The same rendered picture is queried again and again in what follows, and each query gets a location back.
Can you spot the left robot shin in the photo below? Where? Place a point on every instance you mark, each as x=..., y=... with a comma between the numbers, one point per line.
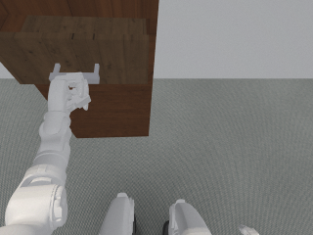
x=130, y=226

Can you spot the handle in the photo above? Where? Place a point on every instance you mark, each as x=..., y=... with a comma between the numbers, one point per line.
x=92, y=77

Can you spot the robot left thigh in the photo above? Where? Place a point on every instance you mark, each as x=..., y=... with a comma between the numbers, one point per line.
x=118, y=217

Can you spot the drawer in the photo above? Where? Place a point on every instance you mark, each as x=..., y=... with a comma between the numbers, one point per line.
x=119, y=45

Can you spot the robot left forearm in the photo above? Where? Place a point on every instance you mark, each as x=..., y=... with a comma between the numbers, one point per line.
x=50, y=163

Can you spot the robot left upper arm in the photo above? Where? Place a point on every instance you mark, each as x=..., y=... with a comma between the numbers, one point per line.
x=36, y=210

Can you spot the left robot hand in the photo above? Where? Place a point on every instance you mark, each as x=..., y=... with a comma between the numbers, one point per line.
x=59, y=93

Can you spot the cabinet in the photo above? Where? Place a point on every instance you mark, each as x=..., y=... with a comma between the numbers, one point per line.
x=115, y=110

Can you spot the right robot hand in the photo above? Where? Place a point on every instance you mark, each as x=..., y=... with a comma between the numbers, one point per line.
x=246, y=230

